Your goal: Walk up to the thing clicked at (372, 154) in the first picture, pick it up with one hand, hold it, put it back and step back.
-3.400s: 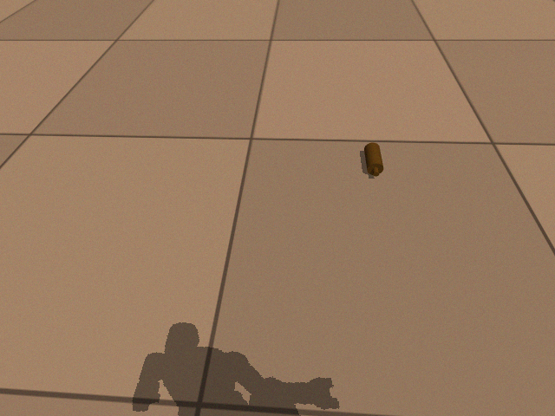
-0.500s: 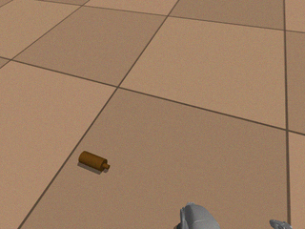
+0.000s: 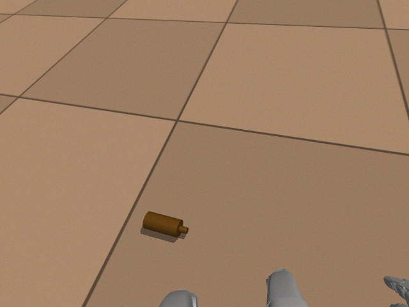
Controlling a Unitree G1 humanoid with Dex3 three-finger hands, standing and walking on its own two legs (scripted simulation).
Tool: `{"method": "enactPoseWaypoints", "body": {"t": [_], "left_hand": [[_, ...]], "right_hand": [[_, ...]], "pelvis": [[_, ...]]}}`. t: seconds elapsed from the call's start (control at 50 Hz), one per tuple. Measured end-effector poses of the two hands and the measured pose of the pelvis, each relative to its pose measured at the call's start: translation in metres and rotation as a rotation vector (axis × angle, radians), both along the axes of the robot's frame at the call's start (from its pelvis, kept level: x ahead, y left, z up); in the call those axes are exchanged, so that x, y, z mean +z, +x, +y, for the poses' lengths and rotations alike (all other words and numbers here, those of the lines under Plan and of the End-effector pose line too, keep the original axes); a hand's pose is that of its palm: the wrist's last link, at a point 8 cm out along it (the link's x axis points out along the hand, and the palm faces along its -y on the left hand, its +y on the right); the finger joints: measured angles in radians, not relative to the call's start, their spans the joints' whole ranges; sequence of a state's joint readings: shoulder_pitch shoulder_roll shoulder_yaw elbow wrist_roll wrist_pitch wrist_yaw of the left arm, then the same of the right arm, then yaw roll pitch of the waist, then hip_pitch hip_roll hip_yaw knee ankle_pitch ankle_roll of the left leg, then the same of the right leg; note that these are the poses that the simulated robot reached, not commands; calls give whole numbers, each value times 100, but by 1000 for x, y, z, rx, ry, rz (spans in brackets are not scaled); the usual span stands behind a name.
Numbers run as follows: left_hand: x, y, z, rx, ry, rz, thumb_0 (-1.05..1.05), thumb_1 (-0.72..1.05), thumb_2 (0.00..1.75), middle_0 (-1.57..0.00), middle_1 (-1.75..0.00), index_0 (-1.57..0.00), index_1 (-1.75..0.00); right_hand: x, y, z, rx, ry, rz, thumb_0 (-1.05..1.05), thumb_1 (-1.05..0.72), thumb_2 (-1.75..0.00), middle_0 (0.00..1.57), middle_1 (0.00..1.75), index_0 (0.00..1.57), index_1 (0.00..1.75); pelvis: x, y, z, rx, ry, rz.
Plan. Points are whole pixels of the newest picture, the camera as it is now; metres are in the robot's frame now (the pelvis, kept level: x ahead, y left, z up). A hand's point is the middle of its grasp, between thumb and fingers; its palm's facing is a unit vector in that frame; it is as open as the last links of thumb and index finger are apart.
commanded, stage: walk up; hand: left
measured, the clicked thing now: (166, 225) +0.55 +0.27 -0.66
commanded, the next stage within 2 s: none
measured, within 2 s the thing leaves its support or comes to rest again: neither
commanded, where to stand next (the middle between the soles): +0.11 +0.19 m, yaw -18 degrees
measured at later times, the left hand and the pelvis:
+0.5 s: hand out of the picture +0.09 +0.51 -0.08, palm faces -0.14 -0.77 -0.62, open 7.4 cm; pelvis -0.01 +0.20 +0.02, yaw -9 degrees
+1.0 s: hand (12, 286) +0.20 +0.48 -0.11, palm faces -0.36 -0.86 -0.36, open 7.4 cm; pelvis +0.02 +0.25 +0.04, yaw -19 degrees
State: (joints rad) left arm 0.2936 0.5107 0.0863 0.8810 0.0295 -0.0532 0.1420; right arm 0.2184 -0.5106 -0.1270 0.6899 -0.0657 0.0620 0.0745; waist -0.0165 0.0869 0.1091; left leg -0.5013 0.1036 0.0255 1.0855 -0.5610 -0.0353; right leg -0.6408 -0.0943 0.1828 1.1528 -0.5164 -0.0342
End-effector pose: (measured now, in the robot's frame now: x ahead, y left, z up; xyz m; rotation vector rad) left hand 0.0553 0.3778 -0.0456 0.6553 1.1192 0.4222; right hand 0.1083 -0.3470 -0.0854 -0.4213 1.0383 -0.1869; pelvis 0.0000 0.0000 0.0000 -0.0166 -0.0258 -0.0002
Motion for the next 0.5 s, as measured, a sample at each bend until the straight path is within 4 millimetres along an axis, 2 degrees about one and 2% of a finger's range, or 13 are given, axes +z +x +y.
{"method": "enactPoseWaypoints", "body": {"t": [0.08,0.16,0.22,0.28,0.36,0.44,0.5], "left_hand": [[0,22,22,-24,-50,13,0,90,90,-21,-30,-20,-30],[5,42,26,-81,-111,18,0,90,90,-20,-30,-20,-30],[6,50,30,-131,-127,-3,0,90,90,-21,-30,-20,-30],[8,47,46,-149,-118,-25,0,90,90,-21,-30,-21,-30],[18,37,77,-135,-101,-43,0,89,90,-21,-30,-21,-30],[23,30,123,-157,-73,-20,0,89,90,-21,-30,-21,-30],[18,32,164,-174,-64,1,0,89,90,-21,-30,-21,-30]], "right_hand": [[8,-40,46,-78,33,73,0,-90,-90,21,30,20,30],[11,-73,82,-128,64,138,0,-90,-90,21,30,20,30],[2,-88,103,-154,85,172,1,-90,-90,21,30,21,30],[-6,-90,125,-163,92,187,1,-90,-90,21,30,20,30],[-8,-80,155,-147,104,158,1,-90,-90,21,30,20,30],[-7,-69,182,-157,107,80,1,-90,-90,21,30,20,30],[-7,-70,206,-192,93,37,0,-90,-90,21,30,20,30]], "pelvis": [[17,3,28,-20,-8,0],[31,5,55,-44,-2,5],[29,6,74,-66,4,9],[27,1,95,-84,-12,-14],[30,-5,129,-91,-7,-26],[26,-9,168,-125,15,-27],[19,-11,201,-159,31,-21]]}}
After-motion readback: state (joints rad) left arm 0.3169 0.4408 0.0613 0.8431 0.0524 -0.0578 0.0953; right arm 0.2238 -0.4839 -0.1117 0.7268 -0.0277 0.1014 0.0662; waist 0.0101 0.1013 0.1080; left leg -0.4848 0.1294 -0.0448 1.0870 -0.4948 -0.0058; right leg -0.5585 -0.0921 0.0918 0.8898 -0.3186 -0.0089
